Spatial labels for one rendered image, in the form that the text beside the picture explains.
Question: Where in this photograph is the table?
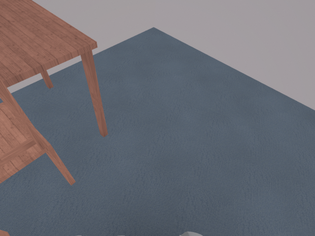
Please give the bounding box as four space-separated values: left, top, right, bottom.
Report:
0 0 108 137

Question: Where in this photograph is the chair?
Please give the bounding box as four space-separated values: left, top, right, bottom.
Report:
0 79 76 236

